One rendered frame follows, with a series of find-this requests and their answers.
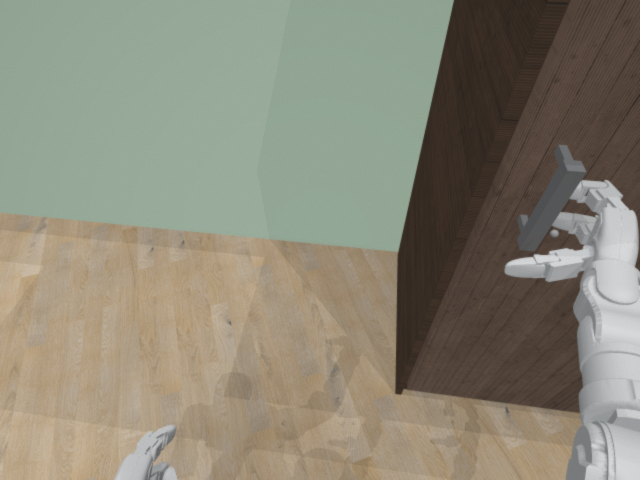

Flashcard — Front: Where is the handle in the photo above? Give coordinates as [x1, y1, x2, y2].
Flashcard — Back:
[517, 145, 586, 251]

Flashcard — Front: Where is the right robot upper arm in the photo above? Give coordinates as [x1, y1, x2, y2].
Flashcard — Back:
[566, 421, 640, 480]

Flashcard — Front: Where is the right robot hand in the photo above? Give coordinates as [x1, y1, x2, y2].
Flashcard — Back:
[504, 180, 639, 282]

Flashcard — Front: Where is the left robot hand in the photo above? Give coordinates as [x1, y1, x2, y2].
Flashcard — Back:
[114, 425, 177, 480]

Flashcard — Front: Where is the right robot forearm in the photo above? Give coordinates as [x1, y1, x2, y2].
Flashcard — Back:
[573, 259, 640, 432]

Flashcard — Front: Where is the wardrobe door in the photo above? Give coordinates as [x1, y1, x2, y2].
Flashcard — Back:
[407, 0, 640, 413]

